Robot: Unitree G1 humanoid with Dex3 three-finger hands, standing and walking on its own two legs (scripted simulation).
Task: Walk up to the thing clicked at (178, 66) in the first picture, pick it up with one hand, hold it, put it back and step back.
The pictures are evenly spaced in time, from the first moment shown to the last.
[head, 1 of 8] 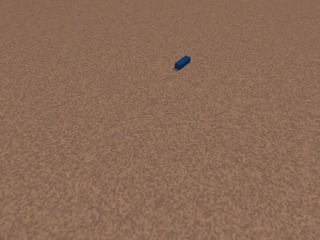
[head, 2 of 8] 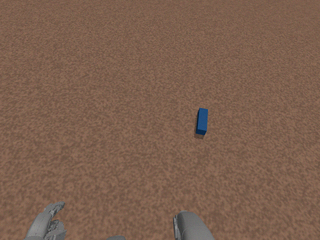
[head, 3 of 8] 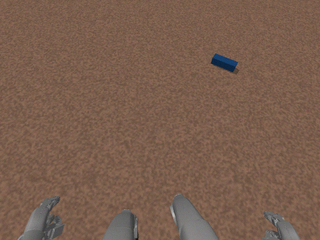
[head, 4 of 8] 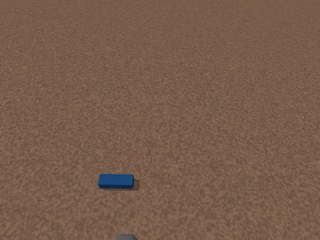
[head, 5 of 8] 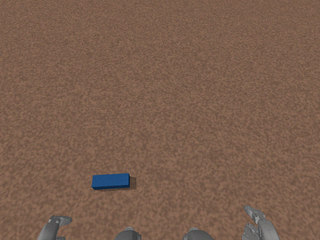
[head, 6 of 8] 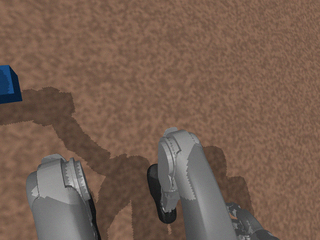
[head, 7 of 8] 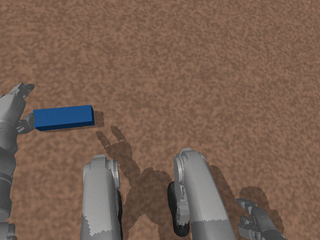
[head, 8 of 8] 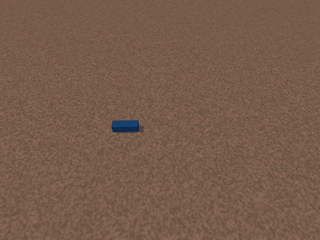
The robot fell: no
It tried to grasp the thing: yes
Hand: left
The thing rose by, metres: 0.67
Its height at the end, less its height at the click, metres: +0.00
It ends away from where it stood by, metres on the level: 0.02
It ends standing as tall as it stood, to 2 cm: yes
